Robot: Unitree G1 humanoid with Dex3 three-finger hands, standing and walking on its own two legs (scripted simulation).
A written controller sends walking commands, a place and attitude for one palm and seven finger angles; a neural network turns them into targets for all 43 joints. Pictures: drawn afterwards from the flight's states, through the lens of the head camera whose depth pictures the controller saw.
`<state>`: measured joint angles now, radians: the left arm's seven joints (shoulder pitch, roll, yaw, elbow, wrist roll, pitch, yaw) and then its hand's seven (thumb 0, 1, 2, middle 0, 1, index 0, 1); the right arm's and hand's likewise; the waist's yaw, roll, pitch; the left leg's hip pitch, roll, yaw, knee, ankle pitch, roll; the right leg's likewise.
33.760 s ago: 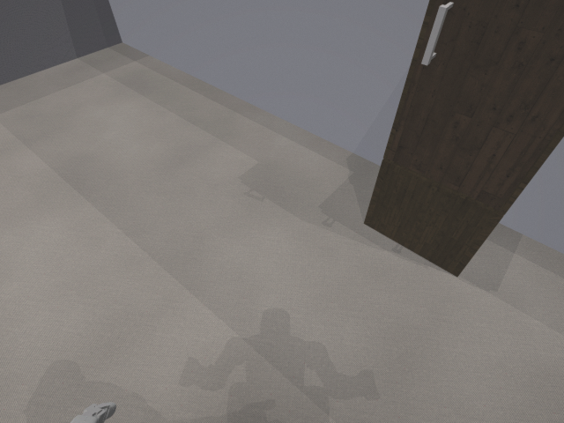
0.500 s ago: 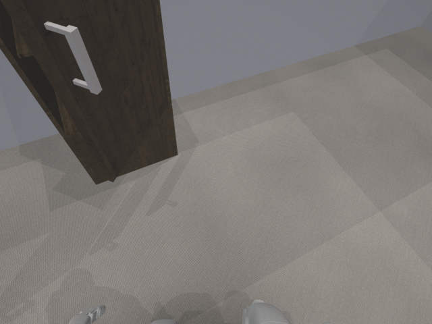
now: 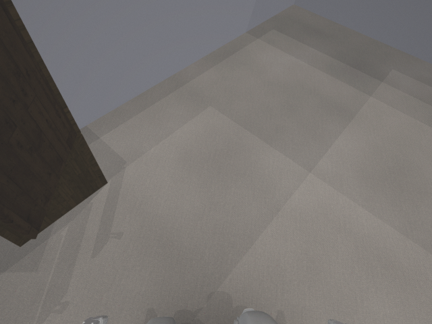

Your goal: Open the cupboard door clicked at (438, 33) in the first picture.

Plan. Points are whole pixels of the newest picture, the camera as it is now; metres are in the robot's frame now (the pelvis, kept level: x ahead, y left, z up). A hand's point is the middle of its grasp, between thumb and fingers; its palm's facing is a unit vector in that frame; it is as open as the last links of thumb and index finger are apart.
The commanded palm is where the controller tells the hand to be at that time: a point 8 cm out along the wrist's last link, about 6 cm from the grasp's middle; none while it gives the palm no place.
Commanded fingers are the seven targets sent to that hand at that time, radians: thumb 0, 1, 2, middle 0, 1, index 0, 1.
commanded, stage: walk to a spot facing it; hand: left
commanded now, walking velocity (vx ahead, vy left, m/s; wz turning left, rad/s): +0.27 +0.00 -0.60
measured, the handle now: out of the picture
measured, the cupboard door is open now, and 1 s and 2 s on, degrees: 42 42 42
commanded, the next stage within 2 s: turn to face it in 1.52 s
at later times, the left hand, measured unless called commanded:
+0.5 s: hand (165, 274) +0.23 +0.12 -0.16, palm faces -0.29 -0.94 -0.19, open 7.4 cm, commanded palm none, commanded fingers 0.00 0.90 0.90 -0.20 -0.30 -0.20 -0.30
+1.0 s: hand (244, 159) +0.55 -0.06 -0.15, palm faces -0.56 -0.80 -0.19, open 7.4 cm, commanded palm none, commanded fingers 0.00 0.90 0.90 -0.20 -0.30 -0.20 -0.30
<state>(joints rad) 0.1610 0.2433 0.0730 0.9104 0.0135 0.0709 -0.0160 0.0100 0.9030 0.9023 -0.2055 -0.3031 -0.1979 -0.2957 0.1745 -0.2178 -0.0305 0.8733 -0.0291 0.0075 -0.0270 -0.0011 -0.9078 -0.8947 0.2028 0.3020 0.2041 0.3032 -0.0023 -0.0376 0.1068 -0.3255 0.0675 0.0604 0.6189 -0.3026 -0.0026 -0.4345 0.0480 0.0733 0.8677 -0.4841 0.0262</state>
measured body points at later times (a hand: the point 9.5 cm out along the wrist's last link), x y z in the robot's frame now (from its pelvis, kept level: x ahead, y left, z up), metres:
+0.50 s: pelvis +0.12 -0.05 +0.01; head +0.17 -0.06 +0.46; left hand +0.24 +0.17 -0.14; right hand +0.10 -0.33 -0.12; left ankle +0.20 +0.07 -0.69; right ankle +0.05 -0.16 -0.73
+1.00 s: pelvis +0.33 -0.14 +0.00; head +0.37 -0.17 +0.45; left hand +0.58 -0.02 -0.13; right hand +0.12 -0.27 -0.14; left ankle +0.27 +0.04 -0.73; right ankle +0.37 -0.29 -0.71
